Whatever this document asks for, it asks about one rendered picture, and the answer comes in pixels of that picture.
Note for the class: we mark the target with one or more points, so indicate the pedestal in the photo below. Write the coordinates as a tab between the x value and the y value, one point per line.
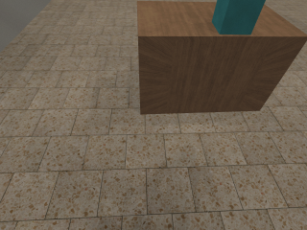
186	66

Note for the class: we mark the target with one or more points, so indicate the carton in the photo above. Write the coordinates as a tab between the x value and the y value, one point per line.
236	17

